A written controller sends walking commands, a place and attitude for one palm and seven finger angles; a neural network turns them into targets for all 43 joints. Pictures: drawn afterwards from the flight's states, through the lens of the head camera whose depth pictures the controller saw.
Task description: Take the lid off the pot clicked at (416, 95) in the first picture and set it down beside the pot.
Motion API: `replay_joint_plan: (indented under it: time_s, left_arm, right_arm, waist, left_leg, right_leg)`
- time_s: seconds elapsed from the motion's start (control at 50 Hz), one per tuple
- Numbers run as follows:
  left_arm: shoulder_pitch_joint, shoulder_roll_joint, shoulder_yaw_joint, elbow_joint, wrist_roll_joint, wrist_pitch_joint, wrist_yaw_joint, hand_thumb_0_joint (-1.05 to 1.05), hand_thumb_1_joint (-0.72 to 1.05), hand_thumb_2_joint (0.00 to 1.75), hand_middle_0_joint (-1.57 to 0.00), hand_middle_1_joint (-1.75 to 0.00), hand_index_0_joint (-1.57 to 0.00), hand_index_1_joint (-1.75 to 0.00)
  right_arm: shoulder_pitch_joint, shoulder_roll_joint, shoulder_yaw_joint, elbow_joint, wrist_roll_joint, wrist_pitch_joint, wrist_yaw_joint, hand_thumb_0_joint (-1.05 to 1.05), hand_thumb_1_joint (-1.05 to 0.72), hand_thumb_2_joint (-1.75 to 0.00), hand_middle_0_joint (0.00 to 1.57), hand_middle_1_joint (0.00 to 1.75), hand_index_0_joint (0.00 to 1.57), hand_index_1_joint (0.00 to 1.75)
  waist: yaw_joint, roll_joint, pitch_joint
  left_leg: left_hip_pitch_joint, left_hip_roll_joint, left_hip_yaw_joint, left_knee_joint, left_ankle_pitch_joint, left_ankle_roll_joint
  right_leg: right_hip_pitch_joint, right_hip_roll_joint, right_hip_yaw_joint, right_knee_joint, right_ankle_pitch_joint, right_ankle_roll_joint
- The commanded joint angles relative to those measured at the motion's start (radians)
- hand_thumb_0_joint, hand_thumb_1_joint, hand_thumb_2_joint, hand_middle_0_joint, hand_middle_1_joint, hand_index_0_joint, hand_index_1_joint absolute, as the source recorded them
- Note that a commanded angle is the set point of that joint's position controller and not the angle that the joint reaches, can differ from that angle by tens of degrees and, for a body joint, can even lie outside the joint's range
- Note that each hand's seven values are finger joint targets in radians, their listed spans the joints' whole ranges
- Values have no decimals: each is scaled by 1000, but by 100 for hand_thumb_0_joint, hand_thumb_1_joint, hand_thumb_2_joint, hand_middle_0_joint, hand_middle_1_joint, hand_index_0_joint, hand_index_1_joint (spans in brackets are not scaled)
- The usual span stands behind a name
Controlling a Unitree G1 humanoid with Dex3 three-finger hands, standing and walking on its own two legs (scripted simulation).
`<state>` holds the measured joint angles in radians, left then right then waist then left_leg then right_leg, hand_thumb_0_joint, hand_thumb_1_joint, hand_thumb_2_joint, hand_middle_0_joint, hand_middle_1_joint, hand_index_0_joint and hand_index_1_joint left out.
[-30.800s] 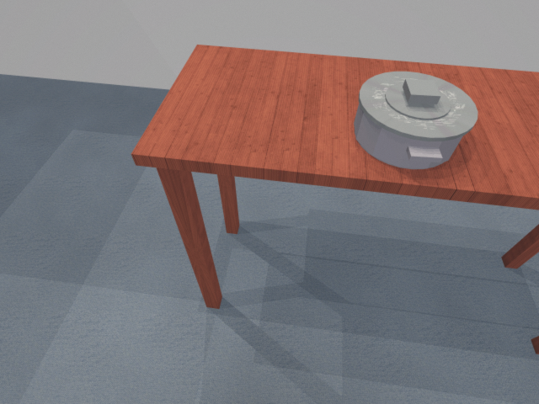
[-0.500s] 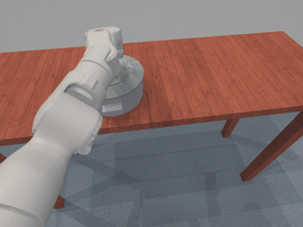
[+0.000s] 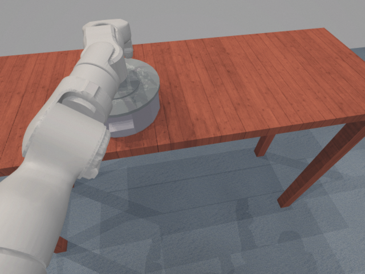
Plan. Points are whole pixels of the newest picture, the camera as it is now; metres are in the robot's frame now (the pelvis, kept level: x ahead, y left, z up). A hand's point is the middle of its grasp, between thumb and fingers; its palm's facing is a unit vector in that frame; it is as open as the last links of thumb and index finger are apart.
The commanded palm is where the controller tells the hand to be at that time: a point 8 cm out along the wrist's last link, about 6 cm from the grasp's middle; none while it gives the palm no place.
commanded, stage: raise the hand to come down again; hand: left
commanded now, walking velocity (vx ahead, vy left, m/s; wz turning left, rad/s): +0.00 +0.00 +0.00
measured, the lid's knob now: (113, 76) +0.53 +0.10 +0.15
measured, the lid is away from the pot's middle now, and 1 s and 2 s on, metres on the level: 0.01 0.01 0.01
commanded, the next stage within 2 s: move the open hand above the knob in 1.28 s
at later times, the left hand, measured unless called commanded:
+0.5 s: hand (113, 63) +0.52 +0.09 +0.19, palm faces -0.24 -0.05 -0.97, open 10.5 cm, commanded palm +0.50 +0.09 +0.25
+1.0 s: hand (111, 57) +0.50 +0.09 +0.22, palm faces -0.23 -0.06 -0.97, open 10.2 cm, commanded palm +0.49 +0.09 +0.27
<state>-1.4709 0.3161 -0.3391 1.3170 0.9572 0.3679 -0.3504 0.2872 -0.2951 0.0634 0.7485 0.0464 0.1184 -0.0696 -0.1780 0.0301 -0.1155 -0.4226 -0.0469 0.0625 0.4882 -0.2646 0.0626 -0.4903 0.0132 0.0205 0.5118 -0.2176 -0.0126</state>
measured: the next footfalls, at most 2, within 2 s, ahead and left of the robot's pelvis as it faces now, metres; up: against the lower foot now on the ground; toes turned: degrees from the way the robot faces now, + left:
none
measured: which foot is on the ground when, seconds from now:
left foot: down 0.00-1.00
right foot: down 0.00-1.00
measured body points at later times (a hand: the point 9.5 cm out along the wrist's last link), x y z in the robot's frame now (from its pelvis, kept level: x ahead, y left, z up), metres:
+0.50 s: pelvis +0.03 +0.00 +0.01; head +0.06 -0.02 +0.45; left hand +0.53 +0.09 +0.25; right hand +0.11 -0.25 -0.14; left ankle -0.02 +0.08 -0.73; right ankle +0.01 -0.11 -0.73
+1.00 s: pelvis +0.02 +0.00 +0.01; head +0.04 -0.02 +0.46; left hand +0.51 +0.09 +0.27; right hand +0.12 -0.25 -0.13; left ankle -0.02 +0.08 -0.73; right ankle +0.01 -0.11 -0.73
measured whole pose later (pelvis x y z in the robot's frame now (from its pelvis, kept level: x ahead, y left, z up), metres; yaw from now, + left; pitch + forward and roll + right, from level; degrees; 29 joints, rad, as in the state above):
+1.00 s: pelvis +0.02 +0.00 +0.01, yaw +2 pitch +7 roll +1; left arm -1.36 0.26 -0.35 1.13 0.90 0.37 -0.34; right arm 0.19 -0.26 0.06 0.75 0.06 0.12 -0.04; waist -0.09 0.05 -0.10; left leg -0.28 -0.06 0.03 0.39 -0.24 0.06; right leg -0.35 0.00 0.00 0.44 -0.22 -0.02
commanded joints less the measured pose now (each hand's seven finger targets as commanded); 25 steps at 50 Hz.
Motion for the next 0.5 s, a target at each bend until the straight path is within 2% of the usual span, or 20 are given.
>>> replay_joint_plan:
  time_s: [0.0, 0.04, 0.08, 0.1, 0.12, 0.16, 0.18, 0.2, 0.22, 0.24, 0.26, 0.28, 0.3, 0.32, 0.36, 0.38, 0.4, 0.44, 0.46, 0.48]
  left_arm:
    - [-319, 145, 22, -117, -5, -57, 36, 0, -23, 123, -76, -18, -76, -18]
    - [-352, 208, 64, -134, -20, -47, 45, 0, -22, 122, -75, -20, -75, -20]
    - [-423, 209, 67, -195, -37, -51, 57, 0, -22, 122, -74, -22, -74, -22]
    - [-492, 212, 55, -269, -28, -66, 65, 0, -22, 121, -73, -23, -73, -23]
    - [-551, 214, 49, -373, -18, -93, 73, 0, -21, 121, -73, -24, -73, -24]
    - [-595, 213, 38, -465, 2, -129, 92, 0, -21, 120, -71, -27, -71, -27]
    - [-492, 177, 29, -341, 2, -118, 92, 0, -21, 119, -71, -28, -71, -28]
    - [-382, 149, 23, -233, -2, -88, 94, 0, -21, 119, -70, -28, -70, -28]
    - [-318, 154, 39, -198, -11, -61, 97, 0, -20, 119, -70, -29, -70, -29]
    - [-324, 169, 55, -210, -25, -48, 101, 0, -20, 118, -70, -29, -70, -29]
    - [-353, 153, 48, -227, -40, -43, 103, 0, -20, 118, -70, -29, -70, -29]
    - [-426, 165, 56, -290, -53, -53, 102, 0, -20, 118, -70, -28, -70, -28]
    - [-530, 180, 48, -405, -50, -75, 102, 0, -20, 118, -71, -28, -71, -28]
    - [-549, 168, 31, -420, -35, -86, 100, 0, -20, 118, -71, -28, -71, -28]
    - [-568, 186, 33, -518, -16, -109, 99, 0, -20, 117, -70, -29, -70, -29]
    - [-515, 171, 35, -508, -23, -114, 96, 0, -20, 117, -69, -30, -69, -30]
    - [-433, 199, 68, -444, -16, -102, 98, 0, -20, 117, -69, -30, -69, -30]
    - [-320, 187, 84, -323, -24, -51, 102, 0, -20, 117, -70, -28, -70, -28]
    - [-285, 174, 81, -269, -33, -22, 103, 0, -20, 118, -71, -26, -71, -26]
    - [-308, 168, 82, -301, -51, -15, 102, 0, -20, 118, -72, -24, -72, -24]
  right_arm:
    - [27, -156, -55, -96, -2, -18, -14, 0, -90, -90, 20, 30, 20, 30]
    - [27, -148, -53, -95, 1, -18, -18, 0, -90, -90, 20, 30, 20, 30]
    - [22, -140, -55, -98, 4, -21, -15, 0, -90, -90, 20, 30, 20, 30]
    - [13, -127, -54, -103, 7, -31, -12, 0, -90, -90, 20, 30, 20, 30]
    - [9, -113, -59, -117, 6, -49, -11, 0, -90, -90, 20, 30, 20, 30]
    - [15, -98, -69, -119, 5, -77, -6, 0, -90, -90, 20, 30, 20, 30]
    - [26, -98, -75, -97, 4, -75, -1, 0, -90, -90, 20, 30, 20, 30]
    - [36, -108, -71, -71, 7, -63, 5, 0, -90, -90, 20, 30, 20, 30]
    - [34, -116, -68, -65, 10, -52, 13, 0, -90, -90, 20, 30, 20, 30]
    - [22, -122, -65, -68, 11, -45, 16, 0, -90, -90, 20, 30, 20, 30]
    - [11, -122, -61, -71, 11, -45, 17, 0, -90, -90, 20, 30, 20, 30]
    - [-2, -123, -63, -79, 9, -46, 16, 0, -90, -90, 20, 30, 20, 30]
    - [-12, -112, -63, -93, 7, -58, 16, 0, -90, -90, 20, 30, 20, 30]
    - [-18, -101, -66, -92, 6, -68, 16, 0, -90, -90, 20, 30, 20, 30]
    - [-15, -90, -72, -98, 2, -87, 23, 0, -90, -90, 20, 30, 20, 30]
    - [-15, -89, -76, -100, -3, -87, 29, 0, -90, -90, 20, 30, 20, 30]
    - [-11, -87, -73, -86, -6, -81, 32, 0, -90, -90, 20, 30, 20, 30]
    - [-25, -96, -63, -72, -1, -54, 40, 0, -90, -90, 20, 30, 20, 30]
    - [-41, -101, -59, -70, 4, -41, 42, 0, -90, -90, 20, 30, 20, 30]
    - [-51, -110, -60, -73, 5, -33, 44, 0, -90, -90, 20, 30, 20, 30]
  waist:
    - [-2, -132, -252]
    - [8, -118, -284]
    - [15, -68, -311]
    - [13, -37, -352]
    - [19, -5, -432]
    - [27, 53, -543]
    - [33, 16, -497]
    - [30, -42, -409]
    - [38, -79, -348]
    - [42, -94, -327]
    - [39, -101, -318]
    - [40, -88, -354]
    - [37, -60, -429]
    - [40, -21, -466]
    - [54, 13, -563]
    - [67, 29, -565]
    - [78, -9, -548]
    - [88, -93, -425]
    - [86, -145, -353]
    - [92, -132, -356]
  left_leg:
    - [82, 12, -36, -51, 101, 20]
    - [83, 9, -29, -57, 131, 20]
    - [111, 10, -31, -62, 160, 22]
    - [147, 14, -41, -64, 190, 23]
    - [209, 17, -53, -57, 257, 25]
    - [324, 27, -75, -34, 405, 19]
    - [316, 31, -79, -22, 448, 18]
    - [272, 34, -72, -29, 429, 17]
    - [229, 31, -60, -44, 389, 15]
    - [205, 27, -54, -56, 367, 14]
    - [197, 20, -51, -62, 353, 16]
    - [208, 18, -49, -61, 367, 20]
    - [256, 15, -56, -56, 415, 25]
    - [301, 16, -62, -43, 479, 25]
    - [403, 27, -82, -18, 646, 17]
    - [427, 31, -84, -3, 739, 13]
    - [408, 30, -81, -1, 750, 11]
    - [305, 26, -58, -27, 675, 11]
    - [251, 22, -47, -44, 587, 12]
    - [235, 17, -39, -54, 562, 12]
  right_leg:
    - [154, 17, -25, -54, 149, -21]
    - [203, 12, -19, -54, 189, -20]
    - [216, 10, -17, -58, 209, -23]
    - [227, 11, -13, -58, 221, -24]
    - [251, 11, -6, -53, 253, -27]
    - [251, 12, -4, -41, 302, -28]
    - [221, 20, -14, -42, 305, -32]
    - [200, 24, -25, -47, 291, -27]
    - [204, 26, -32, -55, 284, -24]
    - [218, 24, -34, -57, 292, -24]
    - [228, 23, -32, -60, 306, -24]
    - [252, 17, -26, -60, 326, -25]
    - [282, 14, -16, -54, 363, -23]
    - [283, 14, -13, -46, 388, -26]
    - [295, 14, -8, -34, 444, -23]
    - [287, 16, -12, -33, 477, -26]
    - [304, 17, -14, -31, 485, -22]
    - [313, 17, -26, -37, 479, -21]
    - [309, 17, -32, -47, 455, -19]
    - [327, 11, -31, -49, 461, -23]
